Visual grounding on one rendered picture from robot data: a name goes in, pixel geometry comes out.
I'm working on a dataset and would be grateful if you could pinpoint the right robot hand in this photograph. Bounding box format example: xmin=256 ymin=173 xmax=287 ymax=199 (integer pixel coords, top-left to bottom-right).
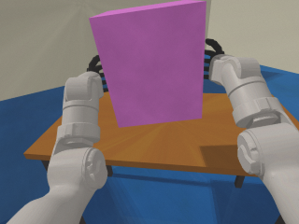
xmin=203 ymin=38 xmax=225 ymax=79

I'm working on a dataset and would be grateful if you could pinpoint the left robot forearm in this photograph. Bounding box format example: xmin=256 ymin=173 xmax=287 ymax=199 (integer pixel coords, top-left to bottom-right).
xmin=47 ymin=71 xmax=104 ymax=184

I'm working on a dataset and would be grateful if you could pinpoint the carton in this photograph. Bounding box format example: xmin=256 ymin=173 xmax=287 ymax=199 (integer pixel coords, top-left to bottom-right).
xmin=89 ymin=0 xmax=206 ymax=128

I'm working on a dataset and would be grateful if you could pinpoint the right robot forearm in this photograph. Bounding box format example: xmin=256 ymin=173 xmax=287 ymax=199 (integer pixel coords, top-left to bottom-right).
xmin=208 ymin=54 xmax=299 ymax=132

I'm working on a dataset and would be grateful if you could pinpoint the robot left upper arm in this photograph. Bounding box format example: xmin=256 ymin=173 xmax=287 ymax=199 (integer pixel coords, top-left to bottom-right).
xmin=7 ymin=147 xmax=108 ymax=224

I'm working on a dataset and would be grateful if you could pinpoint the robot right upper arm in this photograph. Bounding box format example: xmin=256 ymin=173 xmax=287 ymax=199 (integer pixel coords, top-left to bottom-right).
xmin=237 ymin=122 xmax=299 ymax=224

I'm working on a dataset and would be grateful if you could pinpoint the left robot hand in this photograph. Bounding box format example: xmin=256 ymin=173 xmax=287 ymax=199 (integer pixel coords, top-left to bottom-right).
xmin=87 ymin=55 xmax=108 ymax=92

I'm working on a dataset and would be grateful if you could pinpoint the table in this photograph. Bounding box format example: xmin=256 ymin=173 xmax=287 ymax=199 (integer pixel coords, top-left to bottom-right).
xmin=23 ymin=91 xmax=299 ymax=224

